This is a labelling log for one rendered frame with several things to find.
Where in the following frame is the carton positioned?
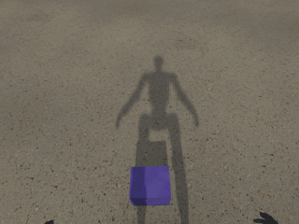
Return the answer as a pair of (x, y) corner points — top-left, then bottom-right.
(129, 166), (171, 206)

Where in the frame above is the robot right hand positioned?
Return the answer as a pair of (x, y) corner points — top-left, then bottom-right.
(253, 212), (278, 224)

